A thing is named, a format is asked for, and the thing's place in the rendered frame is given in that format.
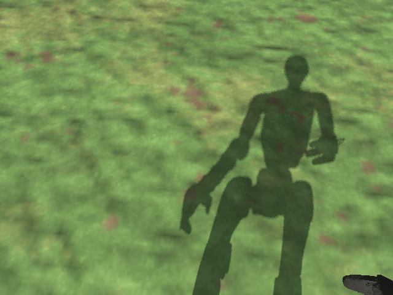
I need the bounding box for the robot right hand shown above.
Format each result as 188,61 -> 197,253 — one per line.
343,275 -> 393,295

